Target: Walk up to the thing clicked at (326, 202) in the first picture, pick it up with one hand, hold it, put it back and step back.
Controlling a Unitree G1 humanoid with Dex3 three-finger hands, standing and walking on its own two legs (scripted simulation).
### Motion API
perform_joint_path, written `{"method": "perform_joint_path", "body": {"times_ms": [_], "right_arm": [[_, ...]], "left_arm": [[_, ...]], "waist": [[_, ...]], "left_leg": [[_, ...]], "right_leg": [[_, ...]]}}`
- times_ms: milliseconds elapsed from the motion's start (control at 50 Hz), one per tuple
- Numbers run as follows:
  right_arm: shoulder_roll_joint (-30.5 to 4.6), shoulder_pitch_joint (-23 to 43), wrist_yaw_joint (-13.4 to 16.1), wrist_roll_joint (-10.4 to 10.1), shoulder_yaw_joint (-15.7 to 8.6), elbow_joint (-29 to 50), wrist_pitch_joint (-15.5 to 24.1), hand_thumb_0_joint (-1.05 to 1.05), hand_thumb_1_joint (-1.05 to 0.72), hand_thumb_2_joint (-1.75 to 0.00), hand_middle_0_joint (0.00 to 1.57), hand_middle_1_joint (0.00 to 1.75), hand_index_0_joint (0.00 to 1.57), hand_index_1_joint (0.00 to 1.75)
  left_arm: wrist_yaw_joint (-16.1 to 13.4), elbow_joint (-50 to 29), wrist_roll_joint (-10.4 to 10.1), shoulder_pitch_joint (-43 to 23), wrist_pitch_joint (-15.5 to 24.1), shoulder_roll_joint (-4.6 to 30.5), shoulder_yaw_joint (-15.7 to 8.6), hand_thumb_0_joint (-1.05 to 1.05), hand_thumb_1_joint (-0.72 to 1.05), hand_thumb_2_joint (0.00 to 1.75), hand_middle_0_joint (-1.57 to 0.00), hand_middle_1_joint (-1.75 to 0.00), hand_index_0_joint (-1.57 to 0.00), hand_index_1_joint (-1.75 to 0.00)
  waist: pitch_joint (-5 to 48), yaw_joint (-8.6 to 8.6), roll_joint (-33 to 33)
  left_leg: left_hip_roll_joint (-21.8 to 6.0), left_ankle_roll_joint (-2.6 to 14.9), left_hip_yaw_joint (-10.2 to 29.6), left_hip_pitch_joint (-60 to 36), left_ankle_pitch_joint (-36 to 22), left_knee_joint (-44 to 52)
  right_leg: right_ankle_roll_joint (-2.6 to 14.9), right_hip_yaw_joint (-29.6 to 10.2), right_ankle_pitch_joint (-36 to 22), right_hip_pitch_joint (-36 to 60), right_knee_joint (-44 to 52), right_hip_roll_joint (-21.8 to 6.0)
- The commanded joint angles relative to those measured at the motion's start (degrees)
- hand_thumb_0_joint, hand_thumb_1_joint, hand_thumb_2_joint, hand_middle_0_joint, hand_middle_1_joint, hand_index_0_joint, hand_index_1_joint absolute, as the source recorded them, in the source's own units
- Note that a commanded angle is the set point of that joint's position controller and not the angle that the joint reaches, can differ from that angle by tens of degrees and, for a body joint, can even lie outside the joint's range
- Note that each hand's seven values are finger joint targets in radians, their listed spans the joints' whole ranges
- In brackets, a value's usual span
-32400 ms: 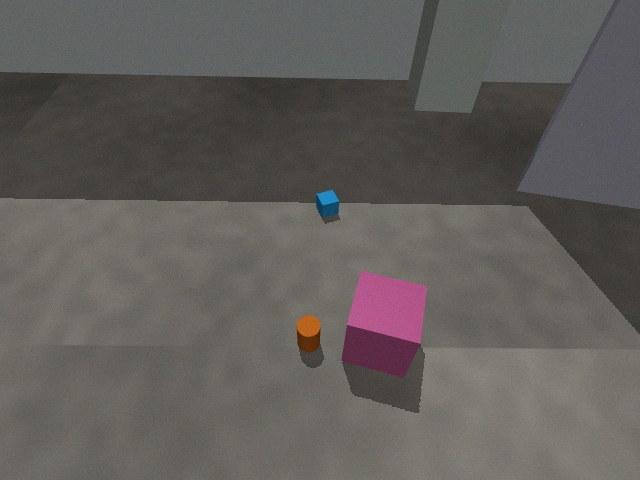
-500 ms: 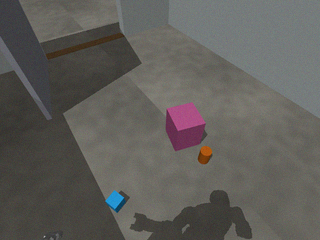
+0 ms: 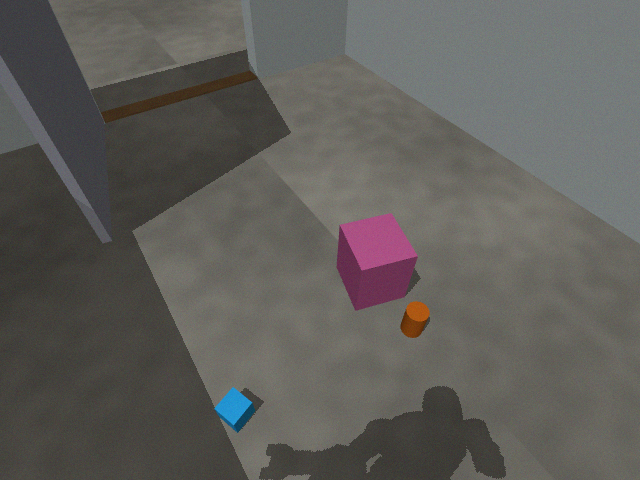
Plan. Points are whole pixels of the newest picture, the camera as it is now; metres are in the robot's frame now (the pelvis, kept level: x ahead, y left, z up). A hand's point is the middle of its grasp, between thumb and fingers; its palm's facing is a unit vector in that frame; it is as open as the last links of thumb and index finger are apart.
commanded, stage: walk up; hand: left
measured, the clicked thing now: (235, 409) +0.43 +0.26 -0.74
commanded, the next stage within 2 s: stand in 0.28 s
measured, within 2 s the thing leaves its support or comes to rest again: neither
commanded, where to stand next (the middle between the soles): +0.05 +0.01 m, yaw +0 degrees
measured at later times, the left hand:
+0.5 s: hand out of the picture +0.09 +0.25 -0.15, palm faces -0.02 -0.94 -0.35, open 7.4 cm
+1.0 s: hand out of the picture +0.07 +0.24 -0.15, palm faces -0.02 -0.94 -0.35, open 7.4 cm
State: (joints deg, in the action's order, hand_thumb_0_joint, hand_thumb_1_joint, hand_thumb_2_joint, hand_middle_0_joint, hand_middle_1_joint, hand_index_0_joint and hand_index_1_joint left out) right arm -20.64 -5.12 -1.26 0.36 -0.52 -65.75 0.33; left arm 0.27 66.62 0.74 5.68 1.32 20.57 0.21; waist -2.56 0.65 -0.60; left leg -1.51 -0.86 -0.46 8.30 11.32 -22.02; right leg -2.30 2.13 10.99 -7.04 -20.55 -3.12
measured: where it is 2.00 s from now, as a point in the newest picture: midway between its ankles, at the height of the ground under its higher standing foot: outside the picture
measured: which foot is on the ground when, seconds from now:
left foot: down 0.00-1.00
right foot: down 0.00-1.00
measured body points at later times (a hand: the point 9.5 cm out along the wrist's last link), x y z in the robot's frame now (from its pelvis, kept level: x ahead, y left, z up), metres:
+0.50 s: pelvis +0.01 +0.00 +0.00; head +0.02 +0.00 +0.45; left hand +0.09 +0.30 -0.13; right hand +0.09 -0.31 -0.13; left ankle +0.01 +0.13 -0.75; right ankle +0.00 -0.14 -0.75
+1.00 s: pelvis +0.00 -0.01 +0.00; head +0.00 -0.02 +0.45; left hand +0.08 +0.29 -0.13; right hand +0.07 -0.32 -0.13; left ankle +0.01 +0.13 -0.75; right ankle +0.00 -0.14 -0.75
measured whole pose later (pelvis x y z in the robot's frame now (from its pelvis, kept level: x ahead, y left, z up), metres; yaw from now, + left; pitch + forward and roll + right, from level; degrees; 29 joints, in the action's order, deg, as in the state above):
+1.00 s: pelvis +0.00 -0.01 +0.00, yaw +0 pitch -2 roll +0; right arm -20.3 -5.7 -0.8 0.8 -0.3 -66.5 0.5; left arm 0.3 65.7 0.7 5.9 0.5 20.0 -0.1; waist -2.4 0.0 -0.5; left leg -2.5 -2.1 -0.3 6.8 9.3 -18.4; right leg -1.2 2.4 10.0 -6.3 -18.6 -2.1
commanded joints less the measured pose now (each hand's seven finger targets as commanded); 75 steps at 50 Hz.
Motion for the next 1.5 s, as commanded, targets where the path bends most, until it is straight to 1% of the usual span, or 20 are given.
{"method": "perform_joint_path", "body": {"times_ms": [0,240,260,300,360,400,480,600,840,900,940,1020,1080,1100,1140,1280,1360,1380,1420,1480], "right_arm": [[-12.24,2.72,0.94,-0.26,-2.05,3.18,0.95,0.0,-0.9,-0.9,0.2,0.3,0.2,0.3],[-11.81,2.76,1.12,-0.2,-2.24,3.15,0.81,0.0,-0.9,-0.9,0.2,0.3,0.2,0.3],[-11.3,4.12,1.29,0.08,-1.93,3.56,1.19,0.0,-0.9,-0.9,0.2,0.3,0.2,0.3],[-12.25,3.94,1.47,-0.01,-2.18,3.35,1.41,0.0,-0.9,-0.9,0.2,0.3,0.2,0.3],[-11.92,3.61,1.56,-0.01,-2.09,3.3,1.4,0.0,-0.9,-0.9,0.2,0.3,0.2,0.3],[-11.64,3.58,1.59,-0.02,-1.89,3.08,1.46,0.0,-0.9,-0.9,0.2,0.3,0.2,0.3],[-11.49,4.08,1.54,-0.06,-1.82,3.03,1.35,0.0,-0.9,-0.9,0.2,0.3,0.2,0.3],[-11.91,3.75,1.48,0.0,-1.8,2.91,1.42,0.0,-0.9,-0.9,0.2,0.3,0.2,0.3],[-11.82,2.86,1.44,0.18,-1.75,2.85,1.31,0.0,-0.9,-0.9,0.2,0.3,0.2,0.3],[-11.62,2.75,1.34,0.2,-1.69,2.8,1.24,0.0,-0.9,-0.9,0.2,0.3,0.2,0.3],[-11.75,2.51,1.37,0.24,-1.83,2.99,1.27,0.0,-0.9,-0.9,0.2,0.3,0.2,0.3],[-11.83,2.09,1.34,0.3,-1.83,2.84,1.14,0.0,-0.9,-0.9,0.2,0.3,0.2,0.3],[-11.78,2.05,1.28,0.21,-1.75,2.95,1.25,0.0,-0.9,-0.9,0.2,0.3,0.2,0.3],[-11.6,2.17,1.27,0.25,-1.73,3.13,1.27,0.0,-0.9,-0.9,0.2,0.3,0.2,0.3],[-11.46,1.63,1.31,0.21,-1.63,3.07,1.27,0.0,-0.9,-0.9,0.2,0.3,0.2,0.3],[-11.82,1.61,1.48,0.19,-1.56,3.14,1.33,0.0,-0.9,-0.9,0.2,0.3,0.2,0.3],[-11.9,1.28,1.51,0.17,-1.49,3.18,1.24,0.0,-0.9,-0.9,0.2,0.3,0.2,0.3],[-11.73,1.32,1.55,0.17,-1.62,3.29,1.26,0.0,-0.9,-0.9,0.2,0.3,0.2,0.3],[-11.58,1.15,1.58,0.22,-1.55,3.44,1.26,0.0,-0.9,-0.9,0.2,0.3,0.2,0.3],[-11.87,1.5,1.51,0.1,-1.51,3.43,1.24,0.0,-0.9,-0.9,0.2,0.3,0.2,0.3]], "left_arm": [[-0.66,-3.71,-0.31,-4.12,1.3,12.03,-2.25,0.0,0.9,0.9,-0.2,-0.3,-0.2,-0.3],[-0.87,-3.83,-0.06,-3.4,1.15,11.91,-2.52,0.0,0.9,0.9,-0.2,-0.3,-0.2,-0.3],[-0.97,-3.42,-0.4,-3.06,0.85,12.17,-2.38,0.0,0.9,0.9,-0.2,-0.3,-0.2,-0.3],[-0.94,-3.61,-0.35,-2.6,0.66,11.64,-2.39,0.0,0.9,0.9,-0.2,-0.3,-0.2,-0.3],[-1.0,-3.85,-0.31,-2.88,0.65,11.86,-2.51,0.0,0.9,0.9,-0.2,-0.3,-0.2,-0.3],[-0.91,-3.68,-0.5,-2.85,0.63,11.85,-2.55,0.0,0.9,0.9,-0.2,-0.3,-0.2,-0.3],[-0.86,-3.81,-0.33,-3.34,0.46,11.85,-2.45,0.0,0.9,0.9,-0.2,-0.3,-0.2,-0.3],[-0.74,-4.09,-0.38,-3.2,0.53,11.74,-2.42,0.0,0.9,0.9,-0.2,-0.3,-0.2,-0.3],[-0.67,-4.4,-0.24,-2.85,0.36,11.75,-2.57,0.0,0.9,0.9,-0.2,-0.3,-0.2,-0.3],[-0.62,-4.34,-0.35,-2.44,0.33,11.85,-2.57,0.0,0.9,0.9,-0.2,-0.3,-0.2,-0.3],[-0.61,-4.56,-0.25,-2.62,0.36,12.11,-2.61,0.0,0.9,0.9,-0.2,-0.3,-0.2,-0.3],[-0.57,-4.46,-0.21,-2.11,0.25,12.0,-2.64,0.0,0.9,0.9,-0.2,-0.3,-0.2,-0.3],[-0.5,-4.4,-0.25,-1.71,0.26,12.2,-2.71,0.0,0.9,0.9,-0.2,-0.3,-0.2,-0.3],[-0.56,-4.49,-0.24,-1.81,0.39,12.24,-2.68,0.0,0.9,0.9,-0.2,-0.3,-0.2,-0.3],[-0.6,-4.56,-0.3,-2.11,0.39,12.39,-2.77,0.0,0.9,0.9,-0.2,-0.3,-0.2,-0.3],[-0.62,-4.6,-0.34,-1.45,0.36,12.02,-2.55,0.0,0.9,0.9,-0.2,-0.3,-0.2,-0.3],[-0.63,-4.48,-0.34,-1.38,0.45,11.84,-2.46,0.0,0.9,0.9,-0.2,-0.3,-0.2,-0.3],[-0.7,-4.68,-0.14,-1.33,0.5,12.21,-2.51,0.0,0.9,0.9,-0.2,-0.3,-0.2,-0.3],[-0.7,-4.69,-0.22,-1.79,0.48,12.17,-2.59,0.0,0.9,0.9,-0.2,-0.3,-0.2,-0.3],[-0.65,-4.54,-0.42,-1.44,0.5,11.79,-2.39,0.0,0.9,0.9,-0.2,-0.3,-0.2,-0.3]], "waist": [[3.77,-0.77,0.36],[4.38,-0.64,0.62],[2.73,-0.76,1.44],[4.02,-0.65,0.01],[5.38,-0.84,0.6],[5.78,-0.81,-0.32],[4.58,-0.85,-0.04],[4.98,-0.85,-0.13],[3.96,-0.98,0.59],[2.71,-0.78,0.55],[3.52,-1.01,0.7],[2.6,-0.86,0.43],[3.14,-0.76,0.02],[3.74,-0.75,0.99],[4.12,-0.85,1.37],[3.39,-0.64,0.25],[3.57,-0.74,0.09],[4.52,-0.79,0.85],[5.17,-0.92,0.76],[4.03,-0.6,0.25]], "left_leg": [[-4.99,2.28,5.07,-0.5,-6.37,4.89],[-5.06,2.18,4.88,-1.31,-9.34,5.26],[-6.12,1.45,5.35,-1.31,-12.5,6.1],[-6.36,1.41,5.14,-2.34,-14.15,5.68],[-6.36,1.43,4.68,-2.91,-15.29,5.55],[-6.25,1.27,4.57,-2.79,-14.81,5.87],[-6.11,0.89,4.74,-1.84,-10.96,6.81],[-6.26,1.1,4.26,-2.33,-11.9,5.99],[-6.28,1.08,4.48,-1.66,-7.62,6.73],[-5.94,1.1,4.58,-0.71,-4.91,7.14],[-6.16,1.22,4.55,-1.19,-5.84,6.76],[-5.82,1.22,4.71,-0.29,-2.88,7.07],[-5.99,1.38,4.9,-1.02,-3.45,7.19],[-6.3,1.42,5.08,-1.67,-6.18,6.84],[-6.15,1.39,4.78,-1.45,-7.08,6.63],[-6.32,1.19,4.77,-1.74,-8.1,6.5],[-6.31,1.39,4.45,-1.84,-8.38,6.19],[-6.67,1.3,4.72,-2.75,-10.21,6.06],[-6.49,1.34,4.31,-2.27,-10.4,5.92],[-6.5,1.3,4.44,-2.1,-10.75,6.15]], "right_leg": [[2.63,-4.02,-5.77,0.44,3.89,-4.3],[2.5,-3.49,-7.99,2.25,3.95,-4.6],[2.44,-3.84,-9.03,0.42,3.66,-4.89],[2.41,-3.81,-9.45,1.2,3.95,-4.96],[2.44,-4.03,-11.68,2.71,3.76,-5.37],[2.48,-4.15,-11.45,3.37,3.82,-5.36],[2.49,-3.91,-7.46,2.32,4.6,-4.99],[2.86,-4.58,-9.55,2.78,5.0,-5.5],[2.94,-4.79,-5.97,1.16,5.72,-5.15],[2.86,-4.82,-2.66,0.25,6.32,-4.88],[3.06,-5.01,-3.54,0.52,6.01,-5.12],[2.94,-4.78,-1.38,-0.19,6.15,-4.78],[3.09,-5.02,-1.94,-0.32,5.89,-4.84],[3.09,-4.72,-3.59,0.36,5.44,-4.86],[3.13,-4.96,-5.28,0.89,5.39,-5.07],[3.05,-4.79,-5.5,0.33,5.35,-4.92],[3.01,-5.01,-6.61,0.84,5.44,-5.25],[3.03,-4.66,-8.01,1.0,4.99,-5.1],[3.12,-4.75,-9.34,2.33,4.8,-5.38],[3.01,-4.56,-8.85,2.04,5.05,-5.17]]}}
